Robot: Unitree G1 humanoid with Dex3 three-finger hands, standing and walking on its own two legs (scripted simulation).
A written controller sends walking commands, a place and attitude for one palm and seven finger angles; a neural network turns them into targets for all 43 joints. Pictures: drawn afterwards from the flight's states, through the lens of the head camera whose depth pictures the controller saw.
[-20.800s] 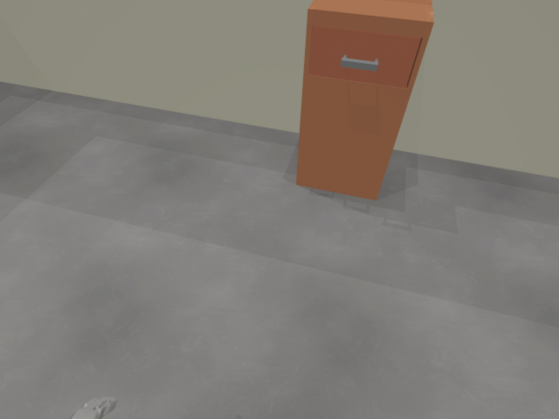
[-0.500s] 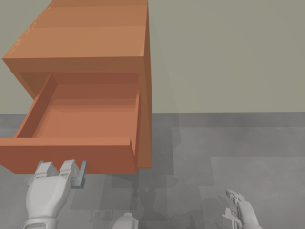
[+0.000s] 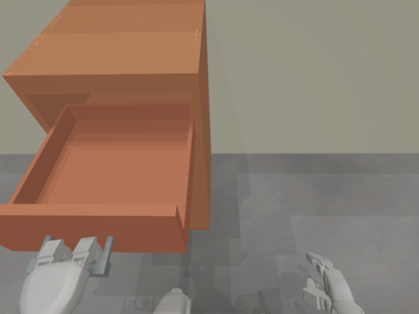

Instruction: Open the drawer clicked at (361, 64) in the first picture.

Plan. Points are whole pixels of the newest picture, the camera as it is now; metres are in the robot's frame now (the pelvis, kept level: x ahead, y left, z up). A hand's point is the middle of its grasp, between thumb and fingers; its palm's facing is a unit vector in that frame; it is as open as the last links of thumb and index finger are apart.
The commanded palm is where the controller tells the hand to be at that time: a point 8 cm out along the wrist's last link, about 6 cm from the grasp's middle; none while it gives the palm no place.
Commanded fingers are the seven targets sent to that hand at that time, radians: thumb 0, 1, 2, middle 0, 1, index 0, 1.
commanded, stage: pull the drawer open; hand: left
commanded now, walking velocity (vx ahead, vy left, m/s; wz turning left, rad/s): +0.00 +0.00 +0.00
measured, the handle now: (74, 254) +0.21 +0.27 +0.02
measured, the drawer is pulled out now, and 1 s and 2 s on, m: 0.30 0.30 0.30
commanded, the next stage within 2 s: open the thumb to release the handle in 0.18 s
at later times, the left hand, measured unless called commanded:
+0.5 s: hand (67, 289) +0.16 +0.26 +0.00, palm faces +0.02 -0.05 -1.00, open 6.6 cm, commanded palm +0.14 +0.25 +0.05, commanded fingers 0.00 0.06 0.54 -0.34 -1.26 -0.34 -1.26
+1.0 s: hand (65, 294) +0.15 +0.26 +0.00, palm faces +0.02 -0.07 -1.00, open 13.7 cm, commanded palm +0.13 +0.26 +0.05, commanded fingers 0.00 -0.50 0.30 -0.30 -1.20 -0.30 -1.20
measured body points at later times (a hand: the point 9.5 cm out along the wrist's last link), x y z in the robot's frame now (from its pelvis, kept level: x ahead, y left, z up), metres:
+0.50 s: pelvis -0.01 +0.00 -0.01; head +0.04 -0.02 +0.44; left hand +0.15 +0.26 +0.06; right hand +0.20 -0.22 -0.11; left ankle +0.05 +0.15 -0.66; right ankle -0.03 -0.14 -0.66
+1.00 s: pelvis -0.02 +0.00 +0.00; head +0.02 -0.01 +0.44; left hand +0.15 +0.26 +0.06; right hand +0.19 -0.22 -0.10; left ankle +0.05 +0.15 -0.66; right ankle -0.03 -0.14 -0.66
